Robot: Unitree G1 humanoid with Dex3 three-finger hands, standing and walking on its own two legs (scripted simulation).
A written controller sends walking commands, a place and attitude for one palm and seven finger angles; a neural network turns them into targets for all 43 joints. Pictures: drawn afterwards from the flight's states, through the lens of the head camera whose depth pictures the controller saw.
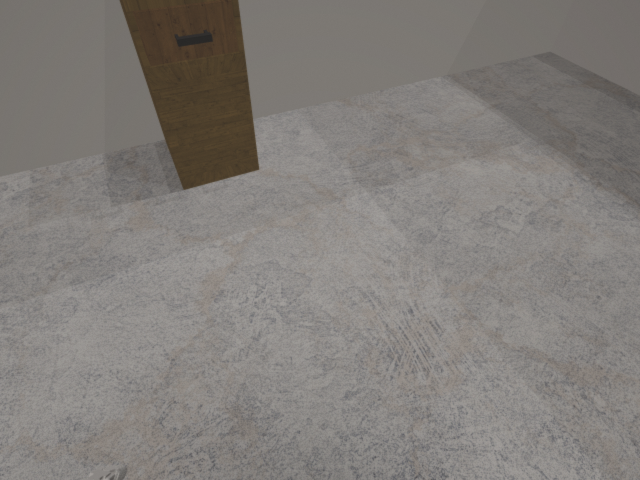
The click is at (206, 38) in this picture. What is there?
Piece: drawer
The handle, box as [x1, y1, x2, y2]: [174, 30, 212, 46]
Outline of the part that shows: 212,41 211,34 206,30 204,30 203,33 179,37 176,34 174,34 179,46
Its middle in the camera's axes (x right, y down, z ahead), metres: -0.46 -0.73 +1.39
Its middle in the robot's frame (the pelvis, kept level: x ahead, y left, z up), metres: +1.50 +0.54 -0.08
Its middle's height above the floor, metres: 0.69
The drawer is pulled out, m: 0.00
